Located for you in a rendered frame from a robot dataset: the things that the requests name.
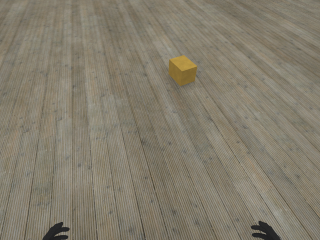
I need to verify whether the carton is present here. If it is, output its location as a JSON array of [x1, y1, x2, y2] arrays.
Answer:
[[168, 55, 198, 86]]

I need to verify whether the right robot hand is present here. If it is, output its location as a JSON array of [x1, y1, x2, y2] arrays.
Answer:
[[251, 221, 281, 240]]

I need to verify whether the left robot hand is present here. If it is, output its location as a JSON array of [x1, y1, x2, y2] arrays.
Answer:
[[42, 222, 70, 240]]

